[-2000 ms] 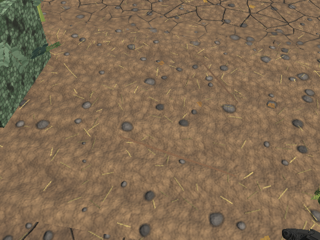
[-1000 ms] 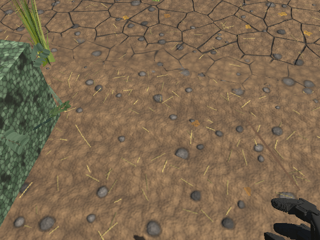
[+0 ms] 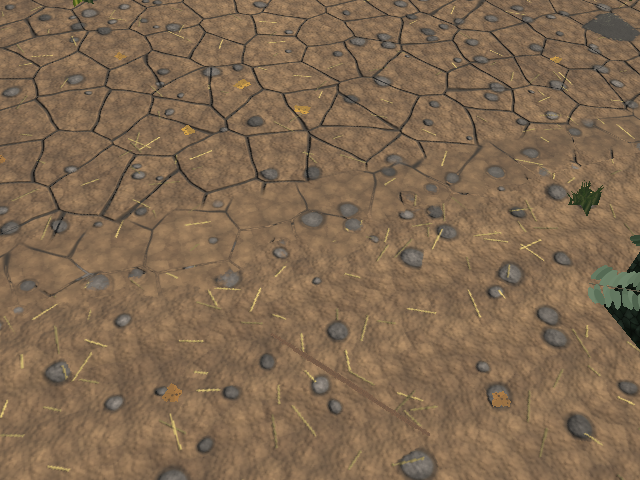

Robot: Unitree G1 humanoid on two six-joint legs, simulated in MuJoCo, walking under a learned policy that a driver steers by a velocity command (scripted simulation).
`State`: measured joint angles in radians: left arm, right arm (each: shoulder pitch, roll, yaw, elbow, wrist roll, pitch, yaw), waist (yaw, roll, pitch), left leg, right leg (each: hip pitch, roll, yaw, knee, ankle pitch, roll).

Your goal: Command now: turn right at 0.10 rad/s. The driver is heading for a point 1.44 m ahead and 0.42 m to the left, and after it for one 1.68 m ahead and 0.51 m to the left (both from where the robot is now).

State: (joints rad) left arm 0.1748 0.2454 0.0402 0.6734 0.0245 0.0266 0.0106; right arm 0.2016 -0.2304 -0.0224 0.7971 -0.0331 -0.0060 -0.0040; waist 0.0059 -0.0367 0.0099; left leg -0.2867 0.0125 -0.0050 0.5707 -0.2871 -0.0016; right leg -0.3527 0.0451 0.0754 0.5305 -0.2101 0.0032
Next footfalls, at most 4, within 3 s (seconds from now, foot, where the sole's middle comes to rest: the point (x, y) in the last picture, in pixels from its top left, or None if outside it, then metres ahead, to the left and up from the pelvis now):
2.04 right None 0.17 -0.13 -0.77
2.54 left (274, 471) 0.53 0.09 -0.77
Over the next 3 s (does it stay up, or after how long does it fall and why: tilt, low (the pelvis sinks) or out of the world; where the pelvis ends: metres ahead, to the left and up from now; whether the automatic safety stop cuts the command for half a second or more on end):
stays up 0.64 0.02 0.00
